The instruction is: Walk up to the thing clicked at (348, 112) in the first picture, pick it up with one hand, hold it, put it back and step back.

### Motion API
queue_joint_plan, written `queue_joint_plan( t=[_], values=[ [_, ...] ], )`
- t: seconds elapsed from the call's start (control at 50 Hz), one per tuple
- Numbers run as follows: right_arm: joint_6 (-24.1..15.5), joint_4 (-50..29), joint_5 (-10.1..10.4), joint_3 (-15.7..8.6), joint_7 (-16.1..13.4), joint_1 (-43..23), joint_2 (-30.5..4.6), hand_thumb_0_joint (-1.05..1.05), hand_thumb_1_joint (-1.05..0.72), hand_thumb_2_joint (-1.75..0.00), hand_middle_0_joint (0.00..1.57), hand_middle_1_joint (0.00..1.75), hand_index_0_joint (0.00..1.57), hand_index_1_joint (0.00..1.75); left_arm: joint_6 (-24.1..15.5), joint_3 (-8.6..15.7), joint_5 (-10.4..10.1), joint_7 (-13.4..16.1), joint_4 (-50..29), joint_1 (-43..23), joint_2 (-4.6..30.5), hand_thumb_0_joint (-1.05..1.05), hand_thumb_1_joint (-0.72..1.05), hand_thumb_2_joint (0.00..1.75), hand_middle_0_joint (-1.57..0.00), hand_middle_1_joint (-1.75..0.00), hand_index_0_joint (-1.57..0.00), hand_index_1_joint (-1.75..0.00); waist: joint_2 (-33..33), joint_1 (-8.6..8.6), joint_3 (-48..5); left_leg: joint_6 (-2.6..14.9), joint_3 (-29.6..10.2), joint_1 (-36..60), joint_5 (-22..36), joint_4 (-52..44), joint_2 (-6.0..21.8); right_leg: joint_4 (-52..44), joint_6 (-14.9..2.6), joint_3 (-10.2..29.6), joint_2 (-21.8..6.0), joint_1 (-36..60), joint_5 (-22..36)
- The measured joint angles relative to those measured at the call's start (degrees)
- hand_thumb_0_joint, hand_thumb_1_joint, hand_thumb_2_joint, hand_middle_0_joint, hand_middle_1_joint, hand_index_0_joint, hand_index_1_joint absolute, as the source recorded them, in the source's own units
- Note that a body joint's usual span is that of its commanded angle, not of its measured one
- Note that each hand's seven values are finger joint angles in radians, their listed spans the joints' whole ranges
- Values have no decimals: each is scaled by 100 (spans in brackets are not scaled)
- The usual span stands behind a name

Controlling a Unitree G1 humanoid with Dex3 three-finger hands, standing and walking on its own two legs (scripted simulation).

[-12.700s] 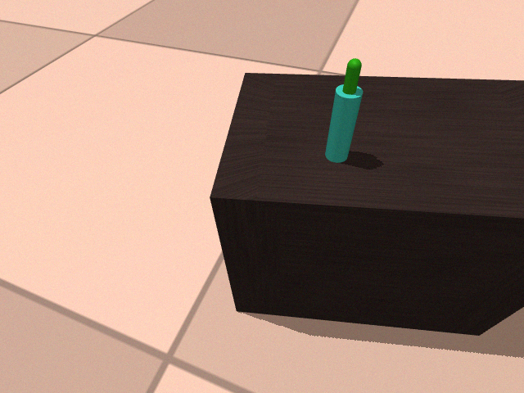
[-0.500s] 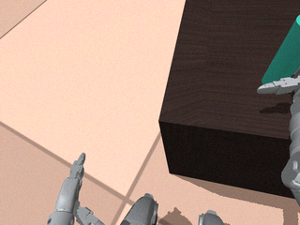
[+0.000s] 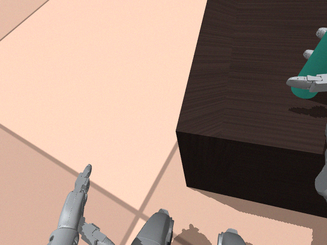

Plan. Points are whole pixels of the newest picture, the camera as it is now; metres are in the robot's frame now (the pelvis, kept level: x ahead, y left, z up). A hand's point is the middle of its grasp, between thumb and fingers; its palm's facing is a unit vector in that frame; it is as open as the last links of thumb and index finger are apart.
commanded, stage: close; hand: right
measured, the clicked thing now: out of the picture +0.54 -0.21 +0.13
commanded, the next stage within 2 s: settle in 0.24 s
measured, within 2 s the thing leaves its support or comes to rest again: leaves its support in 0.58 s
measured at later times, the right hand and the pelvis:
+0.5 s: hand (316, 73) +0.52 -0.21 +0.08, palm faces +0.16 +0.99 +0.02, open 8.1 cm; pelvis +0.00 +0.00 +0.00, yaw +0 degrees
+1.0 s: hand out of the picture +0.53 -0.21 +0.13, palm faces +0.15 +0.99 +0.03, open 8.2 cm; pelvis +0.01 +0.00 +0.02, yaw -1 degrees
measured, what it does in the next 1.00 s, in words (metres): stands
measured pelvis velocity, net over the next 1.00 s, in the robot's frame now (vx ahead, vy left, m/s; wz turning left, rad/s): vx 0.01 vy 0.00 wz -0.01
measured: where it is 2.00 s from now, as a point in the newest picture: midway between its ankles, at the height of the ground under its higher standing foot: outside the picture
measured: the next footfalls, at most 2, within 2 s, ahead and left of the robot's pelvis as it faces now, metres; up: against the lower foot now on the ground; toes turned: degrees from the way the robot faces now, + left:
none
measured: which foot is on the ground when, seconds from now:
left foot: down 0.00-1.00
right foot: down 0.00-1.00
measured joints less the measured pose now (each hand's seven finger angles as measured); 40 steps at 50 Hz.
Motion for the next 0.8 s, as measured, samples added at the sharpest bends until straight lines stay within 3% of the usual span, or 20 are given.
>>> queue_joint_plan(
  t=[0.12,0.22,0.4,0.5,0.6,0.72,0.8],
  values=[
    [-120,198,26,31,-4,-83,-17,0,25,-41,86,64,86,64,-54,-47,-2,-4,111,-84,-66,-1,-55,5,-5,-4,-6,-5,74,-11,3,3,27,-27,-12,49,7,54,-3,31,10,-41,-4],
    [-184,-95,6,73,-5,-61,-37,0,10,-57,94,77,97,79,-92,-127,47,-44,-31,-17,-163,-1,-54,5,-5,-5,-6,-5,142,-3,51,8,20,-205,-4,144,5,149,13,33,13,-216,1],
    [-3,-195,70,-9,-81,247,114,1,11,-89,87,93,89,94,49,38,2,-7,214,59,3,-1,-53,5,-6,-5,-6,-5,-4,-34,14,-9,-14,-12,29,8,-3,30,-10,-10,1,-17,15],
    [-43,-100,34,76,-30,230,168,1,16,-103,84,104,86,105,-1,-64,-17,81,227,-121,2,-1,-55,5,-6,-5,-6,-5,79,-63,40,4,-13,120,52,-54,-4,-62,-2,-13,-2,129,53],
    [35,-203,32,173,-23,285,247,1,17,-109,81,111,83,112,-100,-174,-11,54,280,-70,-117,-1,-55,5,-6,-5,-7,-6,124,-113,22,29,25,290,75,-176,13,-210,23,19,11,291,105],
    [95,-363,144,197,-128,204,150,1,18,-112,80,114,82,114,-67,-94,-28,89,613,-49,-91,-1,-54,5,-7,-5,-7,-6,65,-167,132,27,25,438,104,-290,26,-325,15,13,20,436,140],
    [162,-230,130,279,-42,77,112,1,19,-113,80,114,81,115,-44,-85,-63,137,714,-138,0,-1,-54,6,-7,-5,-7,-6,52,-209,141,17,-9,535,140,-397,31,-448,6,-28,23,550,176]
  ],
)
